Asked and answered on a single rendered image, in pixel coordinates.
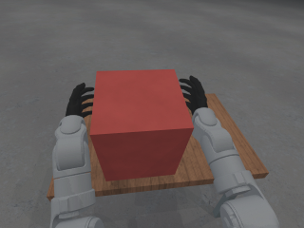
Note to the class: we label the robot left upper arm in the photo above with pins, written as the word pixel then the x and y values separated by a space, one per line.
pixel 86 222

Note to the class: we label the robot left forearm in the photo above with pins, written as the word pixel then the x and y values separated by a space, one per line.
pixel 71 167

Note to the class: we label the robot right forearm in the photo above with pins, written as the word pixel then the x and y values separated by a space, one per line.
pixel 230 175

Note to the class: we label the robot right upper arm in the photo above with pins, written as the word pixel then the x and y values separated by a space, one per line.
pixel 247 212

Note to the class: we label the robot right hand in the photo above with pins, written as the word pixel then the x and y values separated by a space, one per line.
pixel 197 98

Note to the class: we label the table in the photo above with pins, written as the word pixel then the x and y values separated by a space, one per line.
pixel 193 168

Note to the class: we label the carton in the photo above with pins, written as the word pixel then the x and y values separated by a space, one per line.
pixel 140 123

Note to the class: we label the robot left hand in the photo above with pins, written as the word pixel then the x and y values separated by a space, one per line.
pixel 75 106

